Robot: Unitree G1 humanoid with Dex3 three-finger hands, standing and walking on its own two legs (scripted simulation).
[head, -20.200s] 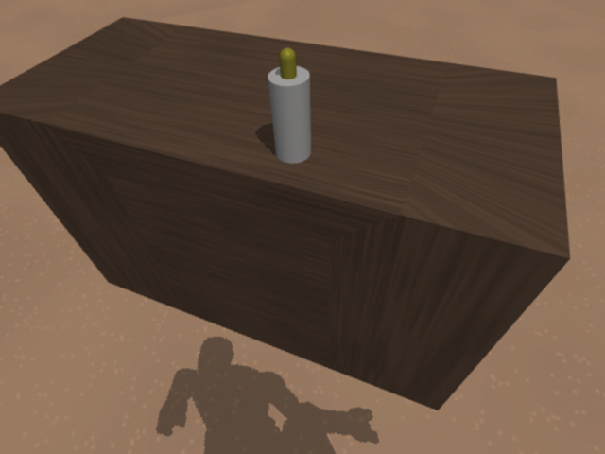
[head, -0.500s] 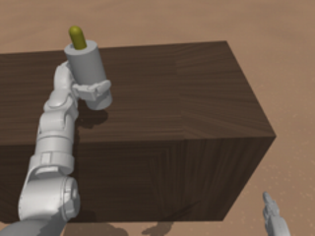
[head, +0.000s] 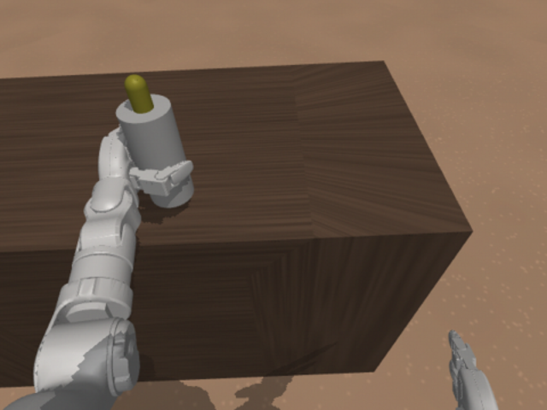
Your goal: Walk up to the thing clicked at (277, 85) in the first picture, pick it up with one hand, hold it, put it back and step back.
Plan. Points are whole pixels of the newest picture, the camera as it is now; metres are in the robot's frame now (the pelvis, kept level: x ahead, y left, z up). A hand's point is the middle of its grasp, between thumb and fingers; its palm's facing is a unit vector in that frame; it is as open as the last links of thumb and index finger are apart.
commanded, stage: lower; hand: left
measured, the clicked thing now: (155, 143) +0.45 +0.18 +0.18
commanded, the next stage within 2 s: loosen in 0.38 s
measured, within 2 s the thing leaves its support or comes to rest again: rests again in 0.36 s
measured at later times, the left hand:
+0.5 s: hand (167, 173) +0.45 +0.18 +0.11, palm faces +0.13 -0.99 -0.02, open 9.7 cm
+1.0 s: hand (163, 160) +0.46 +0.18 +0.13, palm faces +0.14 -0.99 +0.01, open 12.1 cm
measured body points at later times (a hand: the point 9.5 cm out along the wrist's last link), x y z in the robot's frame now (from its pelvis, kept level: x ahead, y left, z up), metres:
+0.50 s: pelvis +0.00 +0.00 -0.01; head +0.04 +0.01 +0.44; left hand +0.44 +0.23 +0.12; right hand +0.16 -0.25 -0.08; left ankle +0.02 +0.13 -0.73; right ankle +0.02 -0.14 -0.73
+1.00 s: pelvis +0.01 +0.00 -0.02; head +0.04 +0.00 +0.43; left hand +0.45 +0.24 +0.13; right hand +0.15 -0.25 -0.08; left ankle +0.02 +0.13 -0.73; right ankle +0.02 -0.14 -0.73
